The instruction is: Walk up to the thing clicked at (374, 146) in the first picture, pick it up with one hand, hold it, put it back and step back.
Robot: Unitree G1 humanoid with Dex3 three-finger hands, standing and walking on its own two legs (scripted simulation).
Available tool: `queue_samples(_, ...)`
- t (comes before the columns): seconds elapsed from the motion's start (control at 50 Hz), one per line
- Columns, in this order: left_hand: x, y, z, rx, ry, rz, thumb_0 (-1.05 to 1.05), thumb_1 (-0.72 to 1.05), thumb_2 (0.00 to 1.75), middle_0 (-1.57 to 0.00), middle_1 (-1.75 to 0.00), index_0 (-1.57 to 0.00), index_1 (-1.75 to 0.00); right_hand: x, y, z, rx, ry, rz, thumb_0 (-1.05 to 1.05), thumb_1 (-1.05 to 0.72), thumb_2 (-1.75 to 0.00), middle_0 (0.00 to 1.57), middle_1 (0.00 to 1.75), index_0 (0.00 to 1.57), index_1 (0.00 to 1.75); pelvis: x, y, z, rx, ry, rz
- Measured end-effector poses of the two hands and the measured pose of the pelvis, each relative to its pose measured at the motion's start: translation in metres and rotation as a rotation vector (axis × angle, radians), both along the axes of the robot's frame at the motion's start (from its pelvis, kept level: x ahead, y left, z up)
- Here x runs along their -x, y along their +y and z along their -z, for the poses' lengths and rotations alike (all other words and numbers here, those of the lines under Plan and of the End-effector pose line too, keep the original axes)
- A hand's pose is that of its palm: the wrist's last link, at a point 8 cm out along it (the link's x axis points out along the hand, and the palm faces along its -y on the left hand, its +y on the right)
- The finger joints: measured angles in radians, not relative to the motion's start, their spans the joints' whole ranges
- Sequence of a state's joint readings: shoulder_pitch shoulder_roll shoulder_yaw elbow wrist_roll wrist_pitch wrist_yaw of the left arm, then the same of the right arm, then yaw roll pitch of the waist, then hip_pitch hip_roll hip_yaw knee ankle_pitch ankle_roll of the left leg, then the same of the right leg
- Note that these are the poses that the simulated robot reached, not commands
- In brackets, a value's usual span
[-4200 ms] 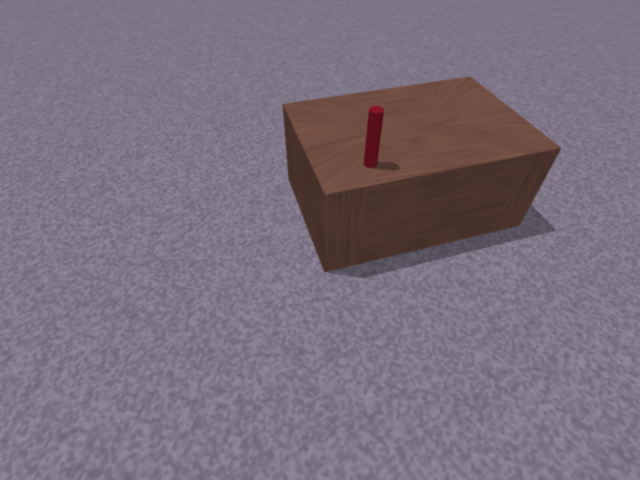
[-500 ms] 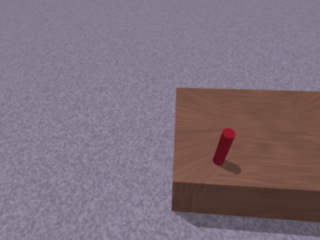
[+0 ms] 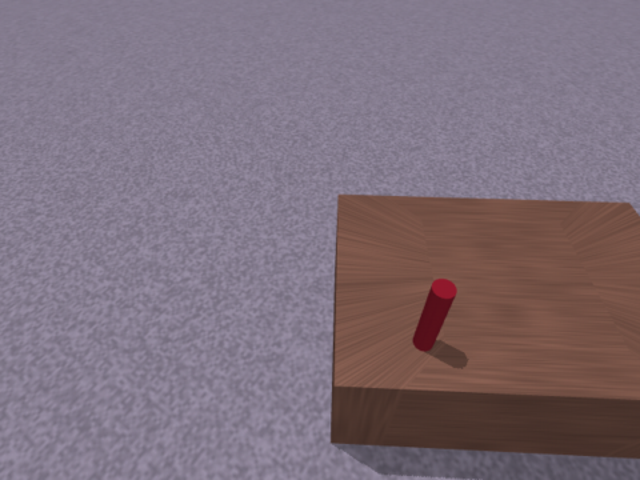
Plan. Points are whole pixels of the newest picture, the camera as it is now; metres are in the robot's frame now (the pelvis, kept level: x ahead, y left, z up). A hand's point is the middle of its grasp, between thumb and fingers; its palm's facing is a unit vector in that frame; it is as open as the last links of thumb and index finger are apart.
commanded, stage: walk up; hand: right
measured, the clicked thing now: (432, 317) +0.50 -0.22 -0.24
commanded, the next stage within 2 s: stand in 0.94 s
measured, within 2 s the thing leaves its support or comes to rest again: neither
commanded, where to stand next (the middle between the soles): +0.08 +0.01 m, yaw -1 degrees
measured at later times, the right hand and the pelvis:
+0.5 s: hand out of the picture +0.08 -0.26 -0.15, palm faces +0.05 +0.94 -0.33, open 7.4 cm; pelvis +0.01 +0.00 +0.01, yaw -2 degrees
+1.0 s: hand out of the picture +0.08 -0.26 -0.15, palm faces +0.07 +0.94 -0.33, open 7.4 cm; pelvis +0.01 +0.00 +0.01, yaw -2 degrees
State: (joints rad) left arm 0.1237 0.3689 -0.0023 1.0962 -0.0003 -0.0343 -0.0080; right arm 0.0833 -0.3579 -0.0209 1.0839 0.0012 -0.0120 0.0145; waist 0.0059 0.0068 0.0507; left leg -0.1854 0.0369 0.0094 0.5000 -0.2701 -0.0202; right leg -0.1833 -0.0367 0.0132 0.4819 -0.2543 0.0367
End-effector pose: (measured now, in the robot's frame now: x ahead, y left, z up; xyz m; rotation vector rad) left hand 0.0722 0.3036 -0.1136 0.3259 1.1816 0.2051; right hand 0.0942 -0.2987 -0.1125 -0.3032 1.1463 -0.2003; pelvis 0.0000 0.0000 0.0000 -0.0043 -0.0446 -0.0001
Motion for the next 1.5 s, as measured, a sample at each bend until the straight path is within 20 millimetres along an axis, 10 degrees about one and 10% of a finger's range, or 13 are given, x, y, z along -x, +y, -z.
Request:
queue_samples(0.72,-0.035,-0.006,-0.005,0.002,0.011,0.05,0.01,0.91,0.9,-0.2,-0.3,-0.2,-0.3,0.03,-0.001,0.002,-0.009,0.08,0.093,0.0,-0.9,-0.9,0.2,0.3,0.2,0.3,-0.011,0.003,-0.006,-0.009,-0.005,0.039)
queue_samples(1.5,-0.001,-0.014,-0.007,0.008,0.043,0.028,0.01,0.91,0.9,-0.2,-0.3,-0.2,-0.3,0.039,-0.009,-0.002,-0.011,0.076,0.069,0.0,-0.9,-0.9,0.2,0.3,0.2,0.3,0.007,-0.007,-0.01,-0.006,-0.007,0.027)
